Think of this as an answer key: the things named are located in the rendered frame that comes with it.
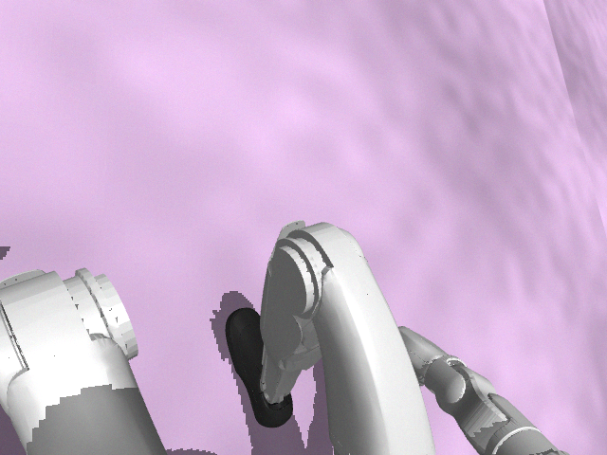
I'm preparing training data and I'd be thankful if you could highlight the right robot arm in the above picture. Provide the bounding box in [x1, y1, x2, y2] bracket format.
[424, 355, 570, 455]

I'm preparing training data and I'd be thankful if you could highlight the right robot hand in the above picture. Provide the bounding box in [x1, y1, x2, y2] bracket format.
[398, 326, 448, 387]

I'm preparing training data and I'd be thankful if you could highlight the right robot foot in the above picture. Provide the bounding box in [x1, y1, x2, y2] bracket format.
[226, 308, 293, 428]

